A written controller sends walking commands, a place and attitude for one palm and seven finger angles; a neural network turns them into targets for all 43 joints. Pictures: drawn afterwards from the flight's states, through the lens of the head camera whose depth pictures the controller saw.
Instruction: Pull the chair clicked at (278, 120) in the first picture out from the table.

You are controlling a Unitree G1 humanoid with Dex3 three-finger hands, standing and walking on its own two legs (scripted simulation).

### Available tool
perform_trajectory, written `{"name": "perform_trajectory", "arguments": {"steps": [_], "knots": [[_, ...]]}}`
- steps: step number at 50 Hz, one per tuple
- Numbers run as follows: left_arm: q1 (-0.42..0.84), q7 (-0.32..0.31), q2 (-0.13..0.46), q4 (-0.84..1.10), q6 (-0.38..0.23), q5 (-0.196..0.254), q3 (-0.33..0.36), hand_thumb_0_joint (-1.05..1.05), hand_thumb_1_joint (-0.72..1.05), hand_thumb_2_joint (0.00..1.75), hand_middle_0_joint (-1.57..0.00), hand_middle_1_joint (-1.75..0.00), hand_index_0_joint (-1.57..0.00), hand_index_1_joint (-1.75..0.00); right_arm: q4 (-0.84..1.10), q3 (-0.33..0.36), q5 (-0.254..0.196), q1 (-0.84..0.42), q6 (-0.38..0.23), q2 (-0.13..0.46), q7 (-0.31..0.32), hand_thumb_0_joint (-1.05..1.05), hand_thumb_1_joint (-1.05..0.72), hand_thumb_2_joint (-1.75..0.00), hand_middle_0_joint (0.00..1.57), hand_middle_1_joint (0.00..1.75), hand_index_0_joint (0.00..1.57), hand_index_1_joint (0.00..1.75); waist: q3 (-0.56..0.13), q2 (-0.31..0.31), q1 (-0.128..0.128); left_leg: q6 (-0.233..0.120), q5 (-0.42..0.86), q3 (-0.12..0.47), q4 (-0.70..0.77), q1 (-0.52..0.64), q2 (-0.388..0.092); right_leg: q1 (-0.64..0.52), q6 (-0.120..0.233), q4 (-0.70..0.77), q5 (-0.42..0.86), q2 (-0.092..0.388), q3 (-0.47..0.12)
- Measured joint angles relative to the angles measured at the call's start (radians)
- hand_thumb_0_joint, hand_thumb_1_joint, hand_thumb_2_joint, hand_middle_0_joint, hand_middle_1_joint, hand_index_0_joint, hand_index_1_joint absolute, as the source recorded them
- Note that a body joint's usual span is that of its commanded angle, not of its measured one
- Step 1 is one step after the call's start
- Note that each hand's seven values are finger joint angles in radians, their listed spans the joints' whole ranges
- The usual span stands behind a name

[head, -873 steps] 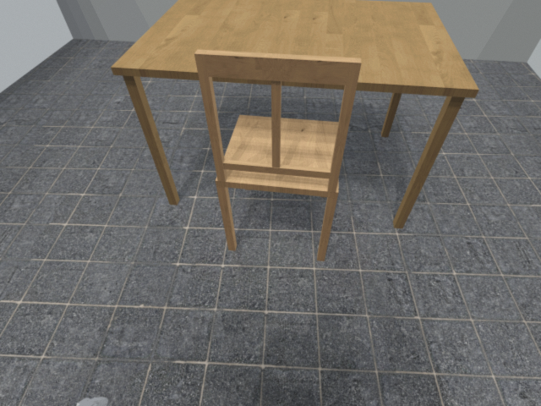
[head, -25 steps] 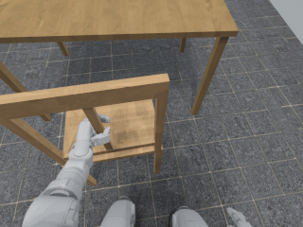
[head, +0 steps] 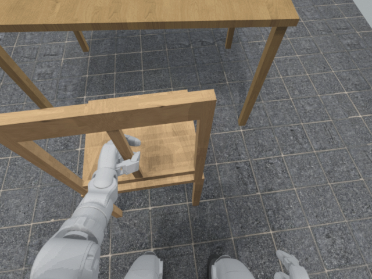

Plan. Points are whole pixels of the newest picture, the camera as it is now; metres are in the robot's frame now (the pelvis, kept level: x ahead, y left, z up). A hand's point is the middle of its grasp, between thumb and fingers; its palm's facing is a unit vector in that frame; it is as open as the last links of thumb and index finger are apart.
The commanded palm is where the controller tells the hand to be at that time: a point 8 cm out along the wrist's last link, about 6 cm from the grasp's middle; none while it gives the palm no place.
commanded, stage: step backward, pulling the chair out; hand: left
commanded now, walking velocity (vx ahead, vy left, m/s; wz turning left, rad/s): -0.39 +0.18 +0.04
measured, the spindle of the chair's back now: (128, 156) +0.40 +0.16 -0.08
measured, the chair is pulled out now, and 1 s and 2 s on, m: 0.28 0.56 0.63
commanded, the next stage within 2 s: stop walking, hand still on the chair in 0.74 s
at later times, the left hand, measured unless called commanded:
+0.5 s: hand (128, 212) +0.25 +0.14 -0.07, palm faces +0.03 -0.98 -0.19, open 5.6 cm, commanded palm +0.24 +0.19 -0.06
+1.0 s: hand out of the picture +0.10 +0.15 -0.06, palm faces +0.01 -0.98 -0.19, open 5.7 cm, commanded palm +0.08 +0.20 -0.05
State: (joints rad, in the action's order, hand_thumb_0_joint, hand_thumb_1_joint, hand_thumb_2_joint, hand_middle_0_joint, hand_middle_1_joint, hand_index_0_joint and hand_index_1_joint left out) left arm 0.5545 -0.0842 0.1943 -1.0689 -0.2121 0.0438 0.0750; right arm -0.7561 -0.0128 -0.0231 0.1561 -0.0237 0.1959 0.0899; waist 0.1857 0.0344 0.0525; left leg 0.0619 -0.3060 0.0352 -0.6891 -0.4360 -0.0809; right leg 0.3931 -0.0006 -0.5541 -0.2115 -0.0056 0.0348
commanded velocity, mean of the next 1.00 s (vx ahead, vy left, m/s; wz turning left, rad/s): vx -0.23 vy -0.04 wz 0.02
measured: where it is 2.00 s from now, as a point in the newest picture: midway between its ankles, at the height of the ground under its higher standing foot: outside the picture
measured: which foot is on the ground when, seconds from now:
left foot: down 0.00-0.44, up 0.46-0.66, down 0.68-1.00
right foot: down 0.00-0.18, up 0.20-0.36, down 0.38-0.72, up 0.74-0.92, down 0.94-1.00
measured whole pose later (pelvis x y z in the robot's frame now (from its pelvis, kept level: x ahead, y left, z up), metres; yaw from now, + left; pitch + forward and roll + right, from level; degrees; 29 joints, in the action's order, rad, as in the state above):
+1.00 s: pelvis -0.24 +0.00 +0.00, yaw +0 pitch +0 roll -2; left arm 0.41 -0.06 0.18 -0.95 -0.15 0.06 0.04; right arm -0.72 -0.03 -0.03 0.23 -0.02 0.19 0.08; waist 0.18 0.08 0.04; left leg 0.05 -0.25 0.02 -0.60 -0.37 -0.12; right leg 0.27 0.00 -0.52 -0.23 -0.03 0.03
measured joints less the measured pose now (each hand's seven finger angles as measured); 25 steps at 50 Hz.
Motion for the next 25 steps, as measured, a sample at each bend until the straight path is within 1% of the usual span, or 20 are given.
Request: {"name": "perform_trajectory", "arguments": {"steps": [2,3,5,6,7,8,9,10,11,13,15,17,19,20,22,23,25], "knots": [[0.004,-0.004,-0.01,-0.006,0.007,0.005,0.012,0.03,0.62,0.77,-0.32,-1.19,-0.49,-1.45,-0.008,-0.001,-0.003,-0.009,0.0,0.011,0.011,0.01,-0.91,-0.9,0.21,0.3,0.21,0.3,-0.005,0.001,0.011,-0.001,-0.117,0.019,-0.099,-0.03,0.035,0.021,-0.001,-0.009,0.005,0.016,-0.003],[0.007,-0.006,-0.017,-0.005,0.015,0.005,0.015,0.03,0.63,0.77,-0.31,-1.19,-0.49,-1.45,-0.014,-0.001,-0.002,-0.012,0.0,0.021,0.017,0.01,-0.91,-0.9,0.21,0.3,0.21,0.3,-0.006,0.0,0.016,-0.002,-0.147,0.022,-0.12,-0.032,0.049,0.028,-0.003,-0.009,0.011,0.027,-0.004],[0.01,-0.01,-0.031,0.003,0.032,0.0,0.009,0.04,0.63,0.76,-0.3,-1.19,-0.49,-1.45,-0.022,-0.002,-0.001,-0.015,0.003,0.044,0.028,0.01,-0.91,-0.9,0.21,0.3,0.21,0.3,-0.01,-0.002,0.027,-0.002,-0.153,0.016,-0.081,-0.007,0.062,0.042,-0.014,-0.009,0.024,0.048,-0.003],[0.011,-0.012,-0.038,0.009,0.042,-0.001,0.002,0.04,0.64,0.76,-0.3,-1.19,-0.49,-1.45,-0.024,-0.002,-0.001,-0.013,0.006,0.057,0.034,0.01,-0.91,-0.9,0.21,0.3,0.21,0.3,-0.014,-0.002,0.031,-0.003,-0.124,0.009,-0.032,0.017,0.061,0.049,-0.021,-0.009,0.03,0.057,-0.001],[0.012,-0.013,-0.045,0.017,0.051,-0.002,-0.01,0.03,0.64,0.76,-0.29,-1.2,-0.49,-1.45,-0.024,0.0,-0.002,-0.01,0.01,0.07,0.04,0.01,-0.91,-0.9,0.21,0.3,0.21,0.3,-0.019,0.001,0.033,-0.006,-0.068,0.001,0.031,0.047,0.053,0.056,-0.028,-0.012,0.035,0.062,0.004],[0.016,-0.013,-0.047,0.025,0.058,-0.003,-0.026,0.03,0.64,0.75,-0.29,-1.2,-0.49,-1.45,-0.025,0.004,-0.004,-0.01,0.014,0.079,0.046,0.01,-0.91,-0.9,0.21,0.3,0.21,0.3,-0.016,-0.004,0.036,-0.021,0.036,-0.009,0.081,0.059,0.051,0.061,-0.036,-0.017,0.039,0.07,0.006],[0.022,-0.014,-0.043,0.032,0.065,-0.002,-0.041,0.03,0.64,0.75,-0.28,-1.21,-0.49,-1.45,-0.025,0.01,-0.006,-0.013,0.022,0.079,0.05,0.01,-0.91,-0.9,0.21,0.3,0.21,0.3,-0.005,-0.023,0.028,-0.032,0.069,-0.023,0.092,0.064,0.061,0.062,-0.042,-0.015,0.048,0.08,-0.004],[0.021,-0.013,-0.038,0.041,0.069,0.0,-0.057,0.03,0.64,0.75,-0.28,-1.21,-0.49,-1.45,-0.017,0.015,-0.006,-0.011,0.03,0.076,0.051,0.01,-0.91,-0.9,0.21,0.3,0.21,0.3,0.0,-0.042,0.016,-0.041,0.068,-0.039,0.096,0.068,0.066,0.065,-0.042,-0.019,0.057,0.086,-0.014],[0.016,-0.01,-0.034,0.048,0.071,0.0,-0.068,0.03,0.65,0.74,-0.27,-1.22,-0.49,-1.45,-0.005,0.019,-0.002,-0.003,0.034,0.073,0.05,0.01,-0.91,-0.9,0.21,0.3,0.21,0.3,-0.001,-0.051,0.006,-0.046,0.06,-0.049,0.099,0.066,0.066,0.072,-0.038,-0.048,0.021,0.083,-0.021],[0.004,-0.004,-0.031,0.053,0.065,-0.002,-0.075,0.03,0.65,0.74,-0.27,-1.22,-0.49,-1.45,0.012,0.025,0.01,0.013,0.033,0.063,0.042,0.01,-0.91,-0.9,0.21,0.3,0.21,0.3,-0.01,-0.047,-0.002,-0.049,0.055,-0.048,0.102,0.05,0.054,0.077,-0.025,-0.15,-0.112,0.059,-0.023],[-0.005,-0.002,-0.03,0.045,0.05,-0.003,-0.075,0.03,0.65,0.75,-0.27,-1.22,-0.49,-1.45,0.014,0.028,0.016,0.024,0.022,0.047,0.028,0.01,-0.91,-0.9,0.21,0.3,0.2,0.3,-0.013,-0.034,-0.012,-0.045,0.07,-0.039,0.111,0.038,0.035,0.042,-0.016,-0.181,-0.177,0.029,-0.019],[-0.006,0.001,-0.024,0.03,0.031,-0.006,-0.071,0.03,0.64,0.76,-0.28,-1.22,-0.49,-1.45,0.007,0.025,0.018,0.031,0.008,0.029,0.011,0.01,-0.91,-0.9,0.21,0.3,0.2,0.3,-0.013,-0.029,-0.025,-0.037,0.09,-0.038,0.12,0.031,0.02,-0.021,-0.012,-0.129,-0.174,0.011,-0.018],[-0.007,0.008,-0.013,0.014,0.012,-0.01,-0.059,0.03,0.63,0.77,-0.3,-1.22,-0.49,-1.45,-0.001,0.017,0.02,0.035,-0.003,0.013,-0.003,0.01,-0.91,-0.9,0.21,0.3,0.2,0.3,-0.017,-0.029,-0.036,-0.025,0.101,-0.043,0.114,0.015,0.009,-0.088,-0.007,-0.036,-0.12,0.005,-0.023],[-0.005,0.008,-0.008,0.007,0.005,-0.008,-0.047,0.03,0.62,0.77,-0.3,-1.22,-0.49,-1.45,-0.007,0.012,0.019,0.027,-0.006,0.011,-0.008,0.01,-0.91,-0.9,0.21,0.3,0.21,0.3,-0.01,-0.015,-0.039,-0.018,0.104,-0.041,0.104,0.006,-0.006,-0.104,-0.004,0.004,-0.104,-0.008,-0.022],[-0.001,0.006,-0.006,-0.007,-0.009,0.001,-0.017,0.03,0.62,0.78,-0.32,-1.21,-0.49,-1.45,-0.018,0.009,0.011,0.002,-0.006,0.014,-0.009,0.01,-0.91,-0.9,0.21,0.3,0.21,0.3,0.02,0.031,-0.022,-0.015,0.132,-0.024,0.088,-0.01,-0.038,-0.112,0.007,0.036,-0.066,-0.043,-0.01],[-0.004,0.006,-0.005,-0.015,-0.013,0.006,-0.002,0.03,0.62,0.78,-0.32,-1.2,-0.49,-1.45,-0.023,0.008,0.003,-0.005,-0.006,0.014,-0.005,0.01,-0.91,-0.9,0.21,0.3,0.21,0.3,0.025,0.035,-0.013,-0.015,0.098,-0.016,0.051,-0.021,-0.033,-0.107,0.012,0.038,-0.052,-0.045,-0.01],[-0.011,0.003,-0.008,-0.021,-0.01,0.007,0.016,0.04,0.62,0.77,-0.32,-1.19,-0.49,-1.45,-0.03,0.008,-0.006,-0.009,-0.006,0.02,0.005,0.01,-0.91,-0.9,0.21,0.3,0.21,0.3,0.018,0.019,-0.002,-0.013,-0.043,0.008,-0.073,-0.049,0.017,-0.08,0.014,0.025,-0.039,-0.026,-0.022]]}}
